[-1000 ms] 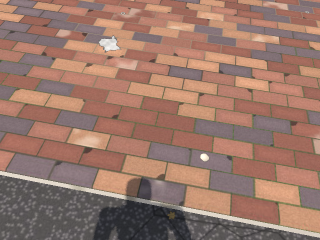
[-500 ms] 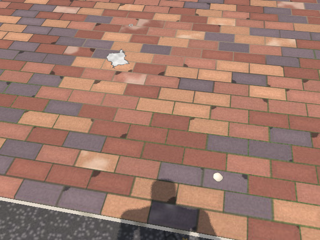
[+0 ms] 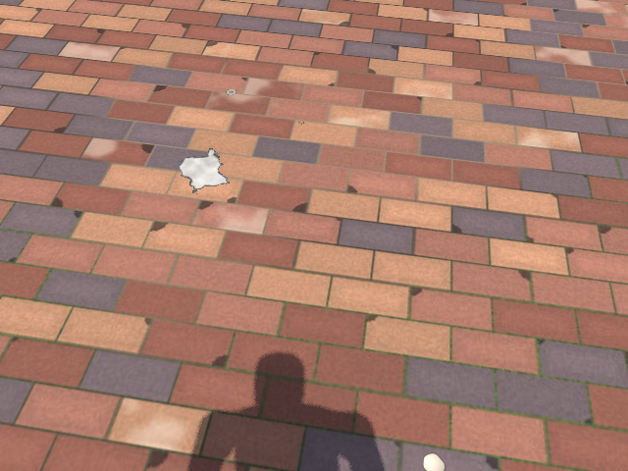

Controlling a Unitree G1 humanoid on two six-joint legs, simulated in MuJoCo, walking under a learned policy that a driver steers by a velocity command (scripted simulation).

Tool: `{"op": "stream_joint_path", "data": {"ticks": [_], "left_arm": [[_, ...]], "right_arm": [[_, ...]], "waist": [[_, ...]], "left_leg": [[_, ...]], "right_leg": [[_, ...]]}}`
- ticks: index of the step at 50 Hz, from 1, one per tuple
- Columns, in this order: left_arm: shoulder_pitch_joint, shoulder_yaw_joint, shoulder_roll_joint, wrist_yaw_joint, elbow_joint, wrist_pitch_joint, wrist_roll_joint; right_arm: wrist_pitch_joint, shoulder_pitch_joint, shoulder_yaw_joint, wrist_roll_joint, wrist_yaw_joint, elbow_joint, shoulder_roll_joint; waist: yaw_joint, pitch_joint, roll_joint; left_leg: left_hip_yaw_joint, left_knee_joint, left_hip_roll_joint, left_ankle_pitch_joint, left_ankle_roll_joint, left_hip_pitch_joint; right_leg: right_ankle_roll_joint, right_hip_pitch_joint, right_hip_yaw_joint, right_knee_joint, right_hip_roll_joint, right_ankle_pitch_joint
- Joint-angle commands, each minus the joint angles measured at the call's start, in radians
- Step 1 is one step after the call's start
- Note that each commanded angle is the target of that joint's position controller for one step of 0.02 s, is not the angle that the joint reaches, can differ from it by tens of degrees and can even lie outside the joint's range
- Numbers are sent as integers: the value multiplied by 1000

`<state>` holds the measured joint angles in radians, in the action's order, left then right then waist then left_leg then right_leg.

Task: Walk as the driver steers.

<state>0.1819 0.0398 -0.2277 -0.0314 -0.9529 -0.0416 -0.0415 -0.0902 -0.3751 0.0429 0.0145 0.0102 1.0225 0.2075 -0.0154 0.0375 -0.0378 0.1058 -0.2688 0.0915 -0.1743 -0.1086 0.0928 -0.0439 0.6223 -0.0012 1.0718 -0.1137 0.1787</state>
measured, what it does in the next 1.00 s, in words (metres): climbs: right foot 0.05 m higher, then left foot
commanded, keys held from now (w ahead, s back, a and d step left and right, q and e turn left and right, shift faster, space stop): w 1.00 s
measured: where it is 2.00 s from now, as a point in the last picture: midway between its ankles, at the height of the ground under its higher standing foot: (310, 249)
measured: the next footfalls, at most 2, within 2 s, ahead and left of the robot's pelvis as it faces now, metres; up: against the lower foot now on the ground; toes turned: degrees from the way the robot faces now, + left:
right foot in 0.26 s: +0.36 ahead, -0.12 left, +0.05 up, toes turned -5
left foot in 0.84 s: +0.66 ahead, +0.07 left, +0.05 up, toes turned +6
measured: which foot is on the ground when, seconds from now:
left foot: down 0.00-0.30, up 0.32-0.82, down 0.84-1.00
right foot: up 0.00-0.24, down 0.26-0.86, up 0.88-1.00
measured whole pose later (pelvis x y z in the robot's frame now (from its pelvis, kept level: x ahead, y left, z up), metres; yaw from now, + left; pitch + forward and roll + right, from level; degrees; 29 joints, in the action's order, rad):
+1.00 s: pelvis +0.58 +0.00 +0.04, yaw +0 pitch +0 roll +0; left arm 0.30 0.06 -0.22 -0.01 -0.97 -0.07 -0.02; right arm -0.08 -0.23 0.06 0.02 0.01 0.93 0.22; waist 0.01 0.05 -0.02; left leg 0.12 -0.43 0.04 -0.17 -0.10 0.27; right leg -0.08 0.38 0.00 1.16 -0.03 0.31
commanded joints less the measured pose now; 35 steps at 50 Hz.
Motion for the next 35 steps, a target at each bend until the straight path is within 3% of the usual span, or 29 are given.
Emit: {"op": "stream_joint_path", "data": {"ticks": [1,3,6,9,11,12,13,14,15,16,17,18,19,20,21,22,25,27,31,35], "left_arm": [[-29,9,-37,0,51,7,-1],[-99,11,-38,2,80,6,-2],[-208,-2,-17,-1,142,9,-7],[-305,-30,22,-8,196,13,6],[-220,-25,12,-2,187,7,10],[-130,-18,0,9,167,2,17],[23,-4,-25,18,122,-8,28],[193,16,-71,25,72,-22,28],[333,63,-213,32,38,-25,2],[318,73,-243,24,27,-13,18],[174,68,-228,21,47,-13,31],[119,53,-147,22,51,-17,26],[83,36,-83,22,42,-25,20],[54,21,-28,24,27,-37,19],[47,15,-2,26,18,-48,17],[83,13,2,26,-1,-59,18],[137,25,-50,29,-27,-79,25],[174,21,-45,31,-27,-77,29],[248,22,-70,31,-38,-76,32],[321,25,-84,37,-61,-72,25]], "right_arm": [[-16,-71,13,0,-6,-23,104],[-15,-127,10,2,-12,-8,102],[-10,-172,1,8,-20,6,85],[-3,-175,-2,9,-26,2,92],[-2,-168,-5,10,-18,11,111],[-4,-161,-4,12,-18,13,123],[-3,-141,-2,14,-17,9,135],[-4,-96,-1,4,-16,-7,141],[-8,-126,-13,-38,-3,-62,84],[-15,-99,2,-20,5,-83,98],[-11,-80,10,-8,5,-104,93],[-7,-26,9,-5,6,-115,86],[-1,-15,10,-4,3,-120,60],[12,-26,12,4,1,-124,50],[31,-53,10,9,0,-112,34],[44,-56,11,11,2,-114,29],[57,43,12,18,13,-155,49],[57,124,10,23,22,-179,52],[53,284,-2,11,23,-226,41],[52,399,-5,13,22,-262,51]], "waist": [[8,48,76],[-7,60,61],[-25,83,71],[-42,112,87],[4,57,139],[44,-4,176],[111,-81,184],[197,-175,164],[214,-317,-44],[171,-368,-149],[88,-243,-63],[71,-120,40],[35,-40,72],[-10,-5,45],[-31,1,19],[-30,1,-3],[-36,22,10],[-12,19,3],[37,31,-6],[81,53,-31]], "left_leg": [[-249,172,-300,87,-137,-33],[-249,164,-311,137,-144,-118],[-210,154,-296,245,-133,-165],[-152,193,-293,399,-113,-108],[-86,77,-302,801,-96,-144],[-68,-36,-312,1091,-85,-167],[-54,-206,-306,1186,-63,-173],[-29,-429,-280,1035,-32,-70],[17,-815,-156,582,25,247],[-96,-1087,-9,-199,21,432],[-220,-1181,-71,-158,5,511],[-181,-1177,-112,-129,1,536],[-169,-1131,-149,-111,-3,522],[-180,-1067,-177,-82,3,487],[-180,-1038,-184,-78,8,445],[-171,-1049,-179,-73,9,449],[-133,-920,-201,1,29,545],[-99,-806,-216,69,58,580],[-55,-548,-206,152,92,603],[-24,-397,-178,162,73,602]], "right_leg": [[26,179,-24,61,-24,-52],[31,300,-28,88,-32,-47],[33,362,-64,55,-21,-7],[2,183,-133,-179,27,38],[-55,33,-191,-211,100,147],[-85,-76,-209,-219,154,171],[-110,-227,-191,-294,186,151],[-136,-471,-120,-413,160,72],[-237,-758,321,-552,-106,319],[-280,-810,779,-802,-269,283],[-278,-689,699,-794,-272,243],[-258,-558,551,-802,-246,230],[-221,-446,433,-836,-201,201],[-183,-368,333,-859,-152,132],[-164,-328,251,-878,-120,80],[-170,-330,214,-894,-110,17],[-168,-384,102,-952,-62,-67],[-174,-438,65,-972,-49,-125],[-168,-550,30,-975,-48,-248],[-160,-686,19,-957,-84,-336]]}}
